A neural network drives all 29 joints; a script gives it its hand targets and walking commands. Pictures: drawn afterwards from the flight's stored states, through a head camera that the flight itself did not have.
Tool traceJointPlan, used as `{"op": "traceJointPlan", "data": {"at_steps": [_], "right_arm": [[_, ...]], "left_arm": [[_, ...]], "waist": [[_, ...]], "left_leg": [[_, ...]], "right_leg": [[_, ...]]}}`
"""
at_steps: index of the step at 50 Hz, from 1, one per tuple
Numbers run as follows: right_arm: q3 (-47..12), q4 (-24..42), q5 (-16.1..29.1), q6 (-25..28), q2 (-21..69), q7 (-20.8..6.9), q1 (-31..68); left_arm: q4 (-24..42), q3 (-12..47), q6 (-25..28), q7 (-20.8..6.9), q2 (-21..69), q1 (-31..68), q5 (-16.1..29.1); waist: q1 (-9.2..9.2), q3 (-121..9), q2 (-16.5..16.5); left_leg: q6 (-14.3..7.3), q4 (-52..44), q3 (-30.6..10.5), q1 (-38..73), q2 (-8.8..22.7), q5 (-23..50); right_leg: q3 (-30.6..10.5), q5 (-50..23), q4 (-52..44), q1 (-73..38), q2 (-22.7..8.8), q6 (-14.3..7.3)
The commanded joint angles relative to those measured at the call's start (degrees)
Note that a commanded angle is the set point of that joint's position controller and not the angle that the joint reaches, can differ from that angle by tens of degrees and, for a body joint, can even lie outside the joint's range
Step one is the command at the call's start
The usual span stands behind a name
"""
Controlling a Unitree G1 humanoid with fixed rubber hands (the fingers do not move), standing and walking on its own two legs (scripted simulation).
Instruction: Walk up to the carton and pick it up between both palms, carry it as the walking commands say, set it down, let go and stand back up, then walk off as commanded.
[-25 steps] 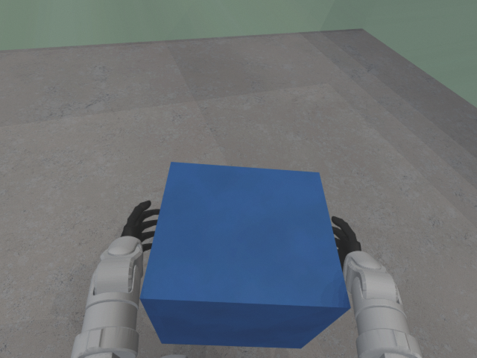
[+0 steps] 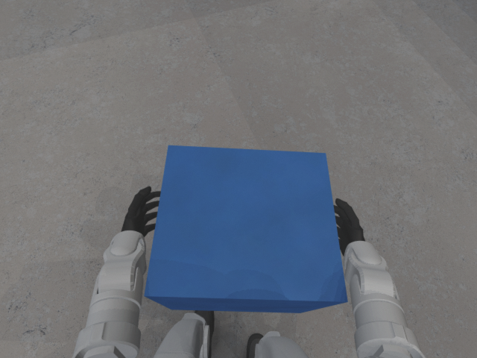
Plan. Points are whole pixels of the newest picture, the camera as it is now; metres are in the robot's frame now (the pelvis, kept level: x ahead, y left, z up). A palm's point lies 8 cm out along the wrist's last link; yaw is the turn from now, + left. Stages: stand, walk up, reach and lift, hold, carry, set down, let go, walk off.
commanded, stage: set down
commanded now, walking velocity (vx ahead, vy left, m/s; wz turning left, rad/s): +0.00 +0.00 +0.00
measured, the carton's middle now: (241, 238) +0.33 -0.01 -0.15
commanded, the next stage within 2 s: none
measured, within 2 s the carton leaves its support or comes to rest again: neither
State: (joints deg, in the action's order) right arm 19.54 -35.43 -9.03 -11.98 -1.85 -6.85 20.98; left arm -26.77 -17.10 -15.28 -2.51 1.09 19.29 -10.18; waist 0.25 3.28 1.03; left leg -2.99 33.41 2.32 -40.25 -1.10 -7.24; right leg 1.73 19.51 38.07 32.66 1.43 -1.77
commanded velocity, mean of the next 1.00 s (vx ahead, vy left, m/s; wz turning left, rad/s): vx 0.00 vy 0.00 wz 0.00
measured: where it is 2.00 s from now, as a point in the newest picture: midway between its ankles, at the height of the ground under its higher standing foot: outside the picture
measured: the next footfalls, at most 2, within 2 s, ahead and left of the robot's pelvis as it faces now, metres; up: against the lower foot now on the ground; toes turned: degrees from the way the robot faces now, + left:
none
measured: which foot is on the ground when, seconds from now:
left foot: down 0.00-1.00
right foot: down 0.00-1.00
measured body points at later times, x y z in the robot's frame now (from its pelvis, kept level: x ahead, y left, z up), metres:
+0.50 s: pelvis -0.04 +0.00 -0.08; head +0.17 +0.02 +0.32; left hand +0.35 +0.19 -0.17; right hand +0.36 -0.20 -0.16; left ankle +0.09 +0.09 -0.72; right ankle -0.02 -0.10 -0.72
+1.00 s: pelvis -0.06 +0.00 -0.15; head +0.21 +0.01 +0.21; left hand +0.38 +0.18 -0.26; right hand +0.39 -0.20 -0.25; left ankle +0.08 +0.09 -0.72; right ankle -0.02 -0.10 -0.72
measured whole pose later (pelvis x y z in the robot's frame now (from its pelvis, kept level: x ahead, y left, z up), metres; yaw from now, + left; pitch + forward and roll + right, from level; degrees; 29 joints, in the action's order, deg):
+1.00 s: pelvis -0.06 +0.00 -0.15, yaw -2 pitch +41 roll -1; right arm 24.1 -35.1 -8.2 -18.4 -5.7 -7.5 45.6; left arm -24.8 -26.2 -19.5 -2.5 -0.2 40.8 -8.9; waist 0.2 -5.7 1.5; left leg -2.9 72.0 2.3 -98.2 0.4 -15.0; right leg 1.9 29.9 79.8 91.0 2.3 -1.7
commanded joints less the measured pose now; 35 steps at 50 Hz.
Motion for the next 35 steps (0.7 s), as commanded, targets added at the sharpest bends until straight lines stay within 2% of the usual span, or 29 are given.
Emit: {"op": "traceJointPlan", "data": {"at_steps": [1, 3, 5, 6, 7, 8, 9, 10, 11, 12, 13, 14, 15, 16, 18, 19, 20, 21, 22, 24, 25, 26, 27, 29, 30, 31, 32, 33, 35], "right_arm": [[-32.1, 12.8, 6.4, 5.5, 46.0, -8.7, 32.6], [-31.7, 11.7, 5.7, 6.3, 45.3, -7.7, 28.8], [-32.6, 12.1, 8.1, 7.2, 45.3, -7.7, 27.9], [-32.7, 10.9, 8.3, 7.4, 44.8, -7.4, 27.8], [-29.4, 8.7, 7.5, 6.6, 43.3, -7.6, 29.6], [-30.4, 10.8, 7.9, 7.0, 42.1, -8.1, 35.1], [-28.9, 9.3, 7.1, 7.1, 40.3, -8.3, 33.6], [-30.7, 11.5, 8.8, 7.1, 41.5, -8.5, 39.2], [-30.8, 11.6, 7.7, 6.9, 40.7, -8.5, 35.6], [-31.0, 11.2, 8.3, 6.3, 42.4, -8.1, 35.9], [-28.6, 7.2, 7.9, 5.7, 42.4, -8.3, 36.1], [-29.5, 8.1, 7.4, 5.2, 43.6, -8.5, 38.4], [-30.0, 8.6, 9.0, 4.7, 46.4, -9.3, 40.3], [-28.5, 6.1, 9.2, 4.1, 44.8, -9.9, 40.9], [-28.8, 9.3, 9.4, 3.6, 47.4, -10.4, 43.8], [-28.4, 9.1, 9.1, 3.3, 46.6, -10.5, 45.6], [-26.1, 7.0, 8.0, 2.2, 45.5, -11.3, 46.8], [-27.1, 6.6, 9.1, 2.3, 45.8, -11.8, 48.9], [-26.0, 5.5, 7.3, 1.4, 46.9, -12.0, 44.8], [-24.4, 4.9, 8.3, 0.5, 46.7, -13.0, 50.3], [-24.3, 2.8, 6.6, -0.6, 46.7, -13.2, 46.9], [-25.6, 6.5, 7.8, -0.6, 46.0, -13.6, 51.5], [-26.0, 4.3, 7.4, -1.5, 49.8, -14.1, 51.9], [-26.4, 6.5, 8.5, -1.5, 49.2, -14.0, 54.3], [-23.3, 3.4, 7.3, -2.3, 49.4, -14.2, 53.4], [-23.2, 4.1, 7.9, -2.4, 48.5, -14.5, 55.1], [-25.5, 6.0, 7.8, -2.1, 49.5, -14.8, 54.4], [-25.8, 5.6, 8.3, -2.6, 49.8, -14.8, 53.4], [-23.7, 5.2, 7.8, -2.7, 47.5, -14.7, 56.7]], "left_arm": [[2.4, 29.2, 6.2, -9.4, 43.8, 23.8, 6.0], [4.4, 30.8, 7.3, -9.7, 45.1, 24.2, 7.3], [5.0, 31.3, 7.8, -8.5, 42.9, 23.4, 6.3], [6.7, 33.1, 8.5, -8.3, 43.8, 25.5, 7.8], [7.1, 32.9, 8.0, -8.6, 41.7, 31.5, 8.0], [1.2, 30.5, 7.6, -8.2, 43.0, 27.3, 6.4], [4.6, 30.7, 8.0, -7.7, 41.7, 30.2, 7.3], [5.4, 30.2, 8.0, -7.7, 40.0, 33.4, 6.6], [6.3, 31.8, 8.1, -7.5, 42.1, 32.1, 8.3], [6.4, 32.5, 7.3, -7.9, 41.9, 33.5, 8.4], [5.9, 31.1, 6.4, -7.4, 41.0, 35.4, 6.4], [6.1, 32.1, 6.2, -7.7, 42.9, 39.0, 8.2], [9.3, 31.9, 6.2, -7.9, 41.1, 41.4, 7.8], [8.4, 31.8, 5.7, -7.7, 41.7, 41.2, 6.9], [11.1, 32.6, 4.8, -8.4, 42.5, 45.0, 7.8], [8.7, 33.5, 4.1, -8.7, 45.3, 46.4, 8.9], [8.2, 33.5, 2.7, -8.6, 47.4, 47.4, 8.3], [10.1, 33.3, 2.5, -8.3, 46.6, 48.7, 8.7], [12.1, 34.5, 2.3, -8.8, 47.6, 50.7, 8.5], [9.7, 33.5, 0.8, -8.7, 47.1, 52.0, 7.7], [6.5, 31.4, -0.3, -9.3, 47.5, 49.3, 6.5], [7.2, 33.7, -1.1, -9.3, 51.4, 51.2, 8.6], [9.1, 31.9, -1.0, -9.8, 48.8, 52.1, 8.7], [6.6, 30.8, -1.5, -10.1, 48.9, 52.5, 7.4], [5.0, 29.7, -1.9, -10.3, 48.3, 53.8, 7.5], [7.5, 30.4, -1.8, -10.6, 48.3, 58.0, 8.0], [8.7, 32.6, -1.6, -10.4, 50.9, 55.8, 9.8], [9.8, 32.3, -1.7, -10.5, 49.7, 57.0, 9.0], [6.6, 30.4, -2.5, -11.3, 48.6, 58.6, 8.3]], "waist": [[-2.43, -46.0, 1.8], [0.43, -51.3, 3.6], [-1.39, -53.7, 0.1], [0.56, -56.4, -0.8], [1.38, -52.6, -1.0], [-1.11, -47.1, -1.0], [-0.6, -48.7, -1.0], [-3.55, -50.9, 0.2], [0.27, -57.2, 2.3], [0.68, -58.9, 1.1], [-0.64, -56.4, -2.0], [0.77, -55.8, 1.0], [-0.72, -57.9, 1.1], [-1.46, -55.3, -2.4], [-1.18, -63.6, -2.4], [1.38, -63.3, -1.1], [1.31, -60.2, -3.9], [-0.03, -61.1, -4.7], [2.75, -65.3, -3.8], [0.57, -60.6, -5.8], [1.43, -59.4, -3.4], [1.98, -62.2, -5.0], [-0.49, -62.5, -2.4], [-0.5, -62.3, -3.2], [1.95, -58.1, -2.7], [1.15, -59.0, -4.2], [2.9, -65.2, -1.9], [2.18, -66.5, -1.2], [1.68, -64.3, -3.5]], "left_leg": [[0.7, 13.3, -10.0, 28.3, -1.8, 28.6], [0.8, 14.4, -9.8, 25.6, -2.0, 29.1], [1.2, 16.5, -10.6, 27.4, -1.6, 35.3], [1.5, 17.7, -10.7, 28.9, -1.6, 34.6], [1.9, 16.0, -11.0, 26.9, -1.1, 26.7], [1.5, 16.2, -9.8, 23.0, -1.5, 23.1], [2.1, 16.5, -10.3, 23.1, -2.1, 22.4], [2.2, 18.2, -9.3, 20.8, -2.0, 18.8], [2.4, 19.9, -9.3, 20.7, -2.6, 20.0], [2.3, 20.0, -8.2, 19.7, -2.4, 19.1], [2.8, 20.1, -7.7, 18.9, -2.9, 16.7], [2.5, 21.2, -8.6, 16.6, -2.6, 12.8], [2.3, 21.5, -8.3, 18.6, -2.7, 13.7], [2.9, 21.5, -7.7, 15.6, -2.6, 11.5], [2.7, 22.6, -7.8, 16.9, -3.3, 7.8], [2.3, 24.5, -8.1, 16.4, -3.2, 5.7], [3.1, 23.3, -8.9, 15.7, -3.3, 1.3], [3.2, 25.1, -8.7, 15.6, -3.3, 1.4], [3.0, 26.4, -9.1, 15.4, -3.5, 3.3], [3.0, 26.3, -9.7, 13.6, -3.2, -1.1], [2.8, 27.7, -9.4, 11.7, -3.1, -2.4], [3.1, 27.7, -9.7, 13.8, -3.1, -2.6], [2.8, 28.6, -8.3, 10.7, -3.3, -3.6], [2.4, 30.5, -7.1, 8.0, -3.9, 0.2], [2.0, 29.6, -8.4, 6.2, -3.5, -4.3], [2.1, 30.7, -7.6, 6.5, -3.7, -4.3], [2.2, 31.9, -9.5, 9.7, -3.8, -2.4], [2.4, 33.0, -8.4, 9.1, -3.4, 2.4], [2.3, 34.0, -7.8, 4.2, -3.8, -3.1]], "right_leg": [[-9.3, -24.6, 2.1, 11.0, 4.7, -0.2], [-9.0, -27.8, 3.2, 10.3, 4.8, 0.3], [-8.7, -28.8, 6.4, 15.3, 5.7, 0.4], [-9.3, -26.4, 6.0, 16.6, 5.7, 0.5], [-8.3, -18.8, 6.0, 22.0, 5.8, 0.1], [-8.3, -16.0, 6.6, 24.0, 5.5, 0.2], [-7.8, -14.4, 7.4, 26.7, 5.8, 0.1], [-7.2, -11.9, 9.6, 29.3, 5.9, 0.3], [-6.2, -14.1, 10.5, 27.6, 6.3, 0.3], [-6.3, -15.7, 10.6, 25.3, 5.9, 0.7], [-6.5, -12.8, 11.9, 28.6, 6.3, 0.3], [-6.4, -9.8, 12.7, 30.6, 6.0, 0.1], [-6.0, -10.7, 14.1, 32.1, 6.5, 0.4], [-6.4, -8.5, 14.7, 34.5, 6.2, 0.1], [-6.3, -5.8, 16.1, 33.7, 6.2, -0.1], [-6.0, -4.2, 16.2, 34.9, 6.0, -0.5], [-5.8, -1.1, 17.2, 39.1, 6.4, -0.9], [-5.9, 0.1, 18.7, 41.9, 6.7, -1.1], [-6.2, -3.4, 19.4, 38.7, 6.2, -1.5], [-5.9, 2.1, 21.1, 45.9, 7.0, -1.7], [-6.0, 3.8, 19.8, 44.7, 6.2, -1.6], [-5.5, 3.0, 21.1, 44.7, 6.2, -1.9], [-5.3, 5.0, 21.6, 46.1, 7.1, -1.3], [-5.2, 1.4, 22.5, 44.6, 6.8, -1.5], [-4.7, 5.3, 23.3, 48.6, 6.9, -1.4], [-5.2, 5.2, 23.0, 49.2, 6.8, -1.7], [-5.1, 4.0, 24.5, 50.3, 7.2, -1.4], [-4.0, -0.7, 25.7, 49.7, 7.5, -0.8], [-4.9, 2.8, 27.1, 51.1, 6.5, -1.3]]}}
